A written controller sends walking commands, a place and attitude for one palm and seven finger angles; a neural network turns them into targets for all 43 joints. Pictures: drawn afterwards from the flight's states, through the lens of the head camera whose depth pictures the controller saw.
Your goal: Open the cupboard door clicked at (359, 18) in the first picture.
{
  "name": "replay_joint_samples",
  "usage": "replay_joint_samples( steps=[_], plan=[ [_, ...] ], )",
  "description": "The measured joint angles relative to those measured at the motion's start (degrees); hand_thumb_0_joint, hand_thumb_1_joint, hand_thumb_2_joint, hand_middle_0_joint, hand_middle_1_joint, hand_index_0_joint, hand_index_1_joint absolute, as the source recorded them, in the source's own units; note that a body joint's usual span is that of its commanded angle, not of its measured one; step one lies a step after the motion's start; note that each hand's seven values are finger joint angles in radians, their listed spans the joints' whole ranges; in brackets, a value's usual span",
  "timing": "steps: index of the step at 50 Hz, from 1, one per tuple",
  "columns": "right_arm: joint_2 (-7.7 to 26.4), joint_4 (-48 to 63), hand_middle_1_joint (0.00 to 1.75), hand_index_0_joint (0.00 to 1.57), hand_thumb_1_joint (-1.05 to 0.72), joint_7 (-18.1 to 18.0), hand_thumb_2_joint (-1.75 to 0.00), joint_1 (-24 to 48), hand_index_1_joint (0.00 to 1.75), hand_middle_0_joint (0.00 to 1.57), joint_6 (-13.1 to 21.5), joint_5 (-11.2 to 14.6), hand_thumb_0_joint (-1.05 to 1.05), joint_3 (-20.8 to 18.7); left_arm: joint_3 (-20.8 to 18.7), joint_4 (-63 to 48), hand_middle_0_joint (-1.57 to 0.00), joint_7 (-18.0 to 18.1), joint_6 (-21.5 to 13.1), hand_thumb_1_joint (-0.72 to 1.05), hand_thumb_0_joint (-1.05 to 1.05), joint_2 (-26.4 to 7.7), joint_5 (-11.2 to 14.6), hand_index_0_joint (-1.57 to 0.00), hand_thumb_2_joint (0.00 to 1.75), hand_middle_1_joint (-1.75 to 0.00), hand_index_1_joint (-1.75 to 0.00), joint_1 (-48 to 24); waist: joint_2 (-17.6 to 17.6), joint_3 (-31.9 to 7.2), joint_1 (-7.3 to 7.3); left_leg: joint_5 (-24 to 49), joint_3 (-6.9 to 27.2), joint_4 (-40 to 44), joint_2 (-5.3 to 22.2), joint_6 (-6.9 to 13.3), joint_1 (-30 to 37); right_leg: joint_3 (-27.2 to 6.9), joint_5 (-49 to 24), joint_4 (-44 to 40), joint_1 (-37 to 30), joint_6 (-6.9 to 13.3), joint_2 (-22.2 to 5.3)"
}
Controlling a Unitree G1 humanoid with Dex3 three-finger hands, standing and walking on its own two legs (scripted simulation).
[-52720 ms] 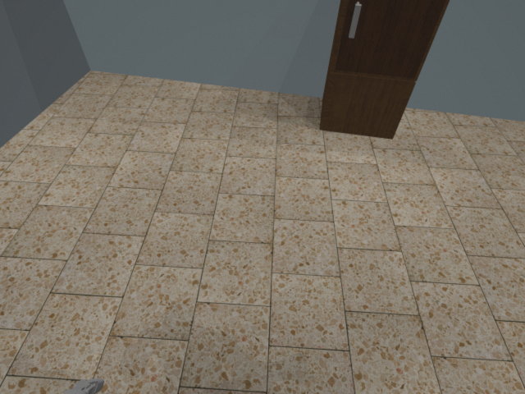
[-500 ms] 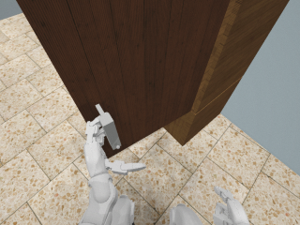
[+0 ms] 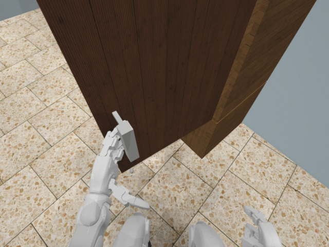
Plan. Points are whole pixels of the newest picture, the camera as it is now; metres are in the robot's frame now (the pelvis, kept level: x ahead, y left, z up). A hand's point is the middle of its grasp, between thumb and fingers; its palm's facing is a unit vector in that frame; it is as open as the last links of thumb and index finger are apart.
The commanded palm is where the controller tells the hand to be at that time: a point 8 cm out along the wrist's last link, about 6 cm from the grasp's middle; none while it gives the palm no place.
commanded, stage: slide the hand sideways off the handle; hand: left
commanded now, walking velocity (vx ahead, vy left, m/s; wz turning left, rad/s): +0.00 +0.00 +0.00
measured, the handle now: (125, 136) +0.37 +0.12 +0.03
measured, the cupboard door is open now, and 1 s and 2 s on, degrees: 82 83 83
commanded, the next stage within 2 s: draw the hand back to the body in 0.86 s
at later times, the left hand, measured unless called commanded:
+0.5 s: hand (112, 186) +0.25 +0.13 +0.02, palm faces -0.05 -1.00 -0.03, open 16.3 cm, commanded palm +0.23 +0.19 +0.03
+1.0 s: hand (90, 197) +0.22 +0.18 +0.02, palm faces -0.03 -1.00 -0.04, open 16.3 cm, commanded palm +0.20 +0.23 +0.04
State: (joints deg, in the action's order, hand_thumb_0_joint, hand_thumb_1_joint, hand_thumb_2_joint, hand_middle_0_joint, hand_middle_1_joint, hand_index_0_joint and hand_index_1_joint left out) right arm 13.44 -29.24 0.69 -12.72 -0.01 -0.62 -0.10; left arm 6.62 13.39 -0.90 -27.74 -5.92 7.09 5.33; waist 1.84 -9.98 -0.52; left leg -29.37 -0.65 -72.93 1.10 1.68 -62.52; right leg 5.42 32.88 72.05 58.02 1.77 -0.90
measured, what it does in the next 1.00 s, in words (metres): stands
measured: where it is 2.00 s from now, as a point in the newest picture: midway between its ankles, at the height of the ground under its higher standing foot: outside the picture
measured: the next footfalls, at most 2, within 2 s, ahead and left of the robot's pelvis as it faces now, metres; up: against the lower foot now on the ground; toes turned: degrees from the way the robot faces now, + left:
none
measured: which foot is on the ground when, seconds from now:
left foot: down 0.00-1.00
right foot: down 0.00-1.00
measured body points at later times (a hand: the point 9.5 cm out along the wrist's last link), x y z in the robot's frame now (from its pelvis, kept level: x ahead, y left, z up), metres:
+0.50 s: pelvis +0.01 -0.01 -0.01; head +0.10 +0.00 +0.43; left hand +0.25 +0.19 +0.03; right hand +0.20 -0.23 -0.10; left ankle +0.05 +0.10 -0.62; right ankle +0.02 -0.11 -0.62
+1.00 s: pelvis +0.01 -0.01 -0.02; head +0.10 +0.00 +0.42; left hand +0.22 +0.23 +0.03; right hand +0.20 -0.25 -0.10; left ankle +0.05 +0.10 -0.62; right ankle +0.02 -0.11 -0.62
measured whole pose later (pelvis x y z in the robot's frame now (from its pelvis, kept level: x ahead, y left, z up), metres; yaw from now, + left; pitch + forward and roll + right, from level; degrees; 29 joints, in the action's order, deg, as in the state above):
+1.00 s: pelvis +0.01 -0.01 -0.02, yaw -1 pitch +21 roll -3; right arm 12.9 -28.1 -3.2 -11.0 4.5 0.7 -0.6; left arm -8.8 -1.6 -17.0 -26.4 -14.3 17.2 24.5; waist 1.7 -11.4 0.4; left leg -33.2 1.8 -79.6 2.6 0.3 -67.4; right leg 7.5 36.3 77.2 61.8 3.1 0.8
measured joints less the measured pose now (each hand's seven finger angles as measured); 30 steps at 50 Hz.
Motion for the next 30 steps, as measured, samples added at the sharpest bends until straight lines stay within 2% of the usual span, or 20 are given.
replay_joint_samples(
  steps=[3, 8, 14, 20, 30],
  plan=[
    [-0.2, 1.3, 0.3, 0.2, -0.9, 0.5, -0.9, 0.0, 0.3, 0.2, -0.1, -0.3, 0.01, -0.1, 0.3, -2.5, -0.11, 0.9, -0.4, -0.5, -0.01, 0.3, -1.8, -0.13, 0.3, -0.31, -0.31, 2.5, -0.4, -0.3, -0.29, -0.5, -0.4, -0.7, 0.1, 0.2, -0.5, -0.4, 0.4, 0.8, 0.7, -0.1, 0.0],
    [-0.8, 2.7, 0.3, 0.2, -0.9, 0.8, -0.9, 0.6, 0.3, 0.2, -0.5, -0.5, 0.01, 0.2, 0.1, -5.7, -0.12, 1.0, -0.6, -0.5, -0.01, -0.6, -3.0, -0.14, 0.3, -0.3, -0.3, 5.8, -0.7, -0.2, -0.2, -1.3, -0.5, -2.1, 0.2, 0.2, -1.3, -0.6, 1.1, 2.1, 1.5, -0.2, 0.1],
    [-1.4, 3.4, 0.3, 0.2, -0.9, 0.4, -0.9, 1.4, 0.3, 0.2, -0.2, -0.3, 0.01, 0.8, -1.5, -9.7, -0.14, -0.1, -0.1, -0.5, -0.01, -2.3, -1.5, -0.15, 0.3, -0.3, -0.3, 10.1, -0.4, 0.0, 0.39, -1.9, 0.1, -2.9, 0.3, 0.0, -1.9, 0.0, 1.7, 2.6, 1.7, 0.0, 0.3],
    [-1.4, 3.4, 0.3, 0.2, -0.9, -0.5, -0.9, 1.8, 0.3, 0.2, 0.7, -0.2, 0.01, 1.3, -3.3, -12.0, -0.15, -3.0, 0.0, -0.5, -0.01, -3.6, 0.0, -0.15, 0.3, -0.3, -0.3, 11.9, -0.1, -0.2, 0.9, -2.2, 0.9, -3.7, 0.3, -0.3, -2.8, 0.7, 2.1, 3.0, 2.3, 0.3, 0.4],
    [-1.0, 3.1, 0.3, 0.2, -0.9, -2.0, -0.9, 1.4, 0.3, 0.2, 1.8, 0.4, 0.01, 0.7, -7.9, -14.2, -0.15, -7.2, 2.0, -0.5, -0.01, -5.5, 3.4, -0.15, 0.3, -0.3, -0.3, 14.8, -0.2, -0.6, 0.73, -3.0, 1.5, -4.5, 0.9, -0.9, -3.3, 1.2, 2.8, 3.6, 2.7, 0.9, 1.0]
  ],
)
